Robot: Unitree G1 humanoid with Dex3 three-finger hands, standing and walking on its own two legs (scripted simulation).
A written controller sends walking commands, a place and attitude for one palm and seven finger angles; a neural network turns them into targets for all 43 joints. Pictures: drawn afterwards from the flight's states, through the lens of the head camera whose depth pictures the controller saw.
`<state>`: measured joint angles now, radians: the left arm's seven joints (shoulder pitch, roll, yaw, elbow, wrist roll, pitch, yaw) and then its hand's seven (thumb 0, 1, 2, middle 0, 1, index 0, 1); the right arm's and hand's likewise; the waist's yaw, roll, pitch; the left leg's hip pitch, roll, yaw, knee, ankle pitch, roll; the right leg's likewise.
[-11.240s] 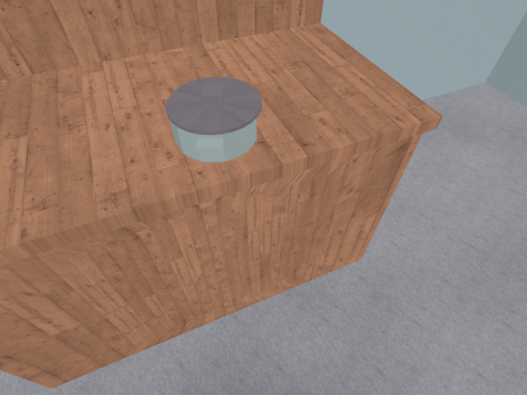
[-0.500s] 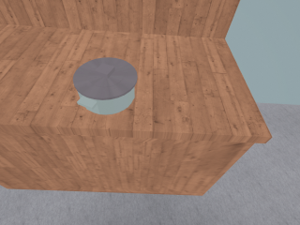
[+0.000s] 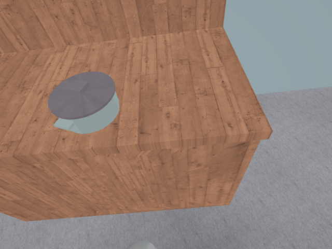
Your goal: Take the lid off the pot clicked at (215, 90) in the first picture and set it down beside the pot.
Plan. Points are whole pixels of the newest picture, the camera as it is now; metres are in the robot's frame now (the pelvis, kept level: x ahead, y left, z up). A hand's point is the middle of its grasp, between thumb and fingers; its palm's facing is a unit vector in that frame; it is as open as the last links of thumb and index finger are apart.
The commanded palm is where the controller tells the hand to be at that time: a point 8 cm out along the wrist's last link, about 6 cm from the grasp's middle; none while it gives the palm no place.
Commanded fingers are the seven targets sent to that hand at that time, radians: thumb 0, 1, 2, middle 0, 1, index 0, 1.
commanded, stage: come to a stop and stand still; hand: left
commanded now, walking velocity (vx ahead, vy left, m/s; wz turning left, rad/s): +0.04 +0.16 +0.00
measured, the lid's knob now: (78, 87) +0.51 +0.28 +0.11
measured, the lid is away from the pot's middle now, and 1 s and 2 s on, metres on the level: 0.00 0.00 0.00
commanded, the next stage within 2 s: look again from close up in 0.60 s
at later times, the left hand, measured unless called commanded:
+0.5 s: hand out of the picture -0.03 +0.25 -0.18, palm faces +0.08 -0.98 -0.19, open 7.4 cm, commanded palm none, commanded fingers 0.00 0.90 0.90 -0.20 -0.30 -0.20 -0.30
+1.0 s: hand out of the picture +0.07 +0.20 -0.17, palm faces +0.01 -0.97 -0.26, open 7.3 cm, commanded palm none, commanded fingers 0.00 0.90 0.90 -0.20 -0.30 -0.20 -0.30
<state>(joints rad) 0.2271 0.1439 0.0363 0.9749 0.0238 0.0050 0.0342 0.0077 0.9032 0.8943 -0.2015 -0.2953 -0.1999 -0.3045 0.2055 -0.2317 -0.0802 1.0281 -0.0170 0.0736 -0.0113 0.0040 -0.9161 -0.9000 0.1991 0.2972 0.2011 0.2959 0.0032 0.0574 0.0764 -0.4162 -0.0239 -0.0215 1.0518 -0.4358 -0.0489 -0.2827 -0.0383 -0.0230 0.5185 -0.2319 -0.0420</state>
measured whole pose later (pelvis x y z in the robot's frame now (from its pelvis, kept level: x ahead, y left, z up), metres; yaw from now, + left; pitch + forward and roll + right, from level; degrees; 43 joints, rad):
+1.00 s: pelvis +0.01 +0.02 -0.01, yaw -1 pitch +0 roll +1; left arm 0.21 0.13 0.02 1.09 0.01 -0.03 0.05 0.01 0.93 0.89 -0.20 -0.30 -0.20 -0.30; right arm 0.31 -0.15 -0.01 1.07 -0.02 -0.02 -0.05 0.01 -0.92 -0.90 0.20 0.30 0.20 0.30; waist -0.03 0.07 0.00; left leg -0.13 0.02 -0.01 0.54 -0.42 -0.04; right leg -0.28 0.00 -0.01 0.63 -0.36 -0.02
